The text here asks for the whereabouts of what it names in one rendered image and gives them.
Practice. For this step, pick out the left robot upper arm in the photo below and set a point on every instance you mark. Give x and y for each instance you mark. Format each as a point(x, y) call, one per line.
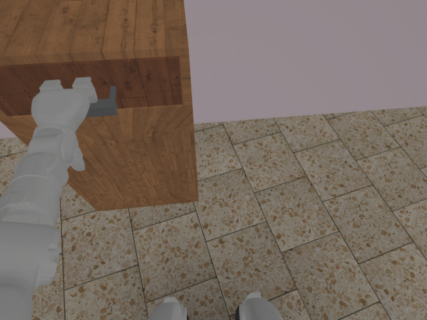
point(28, 258)

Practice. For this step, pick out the left robot hand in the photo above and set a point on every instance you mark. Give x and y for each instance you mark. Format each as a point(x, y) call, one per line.
point(68, 107)

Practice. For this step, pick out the robot left shin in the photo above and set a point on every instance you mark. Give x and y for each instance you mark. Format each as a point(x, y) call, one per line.
point(170, 299)

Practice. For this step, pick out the drawer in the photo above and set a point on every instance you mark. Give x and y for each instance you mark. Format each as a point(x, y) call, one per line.
point(140, 82)

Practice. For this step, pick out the robot shin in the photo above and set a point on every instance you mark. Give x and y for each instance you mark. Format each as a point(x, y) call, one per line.
point(170, 299)
point(254, 295)

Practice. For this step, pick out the cabinet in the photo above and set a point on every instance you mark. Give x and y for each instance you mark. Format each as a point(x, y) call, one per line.
point(143, 156)

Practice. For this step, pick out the robot left forearm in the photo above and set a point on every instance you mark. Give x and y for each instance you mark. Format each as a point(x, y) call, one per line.
point(37, 184)

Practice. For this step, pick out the handle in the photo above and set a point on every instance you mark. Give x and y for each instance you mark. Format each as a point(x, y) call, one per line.
point(104, 107)

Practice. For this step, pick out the robot right shin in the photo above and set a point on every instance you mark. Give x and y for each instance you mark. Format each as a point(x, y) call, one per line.
point(254, 295)

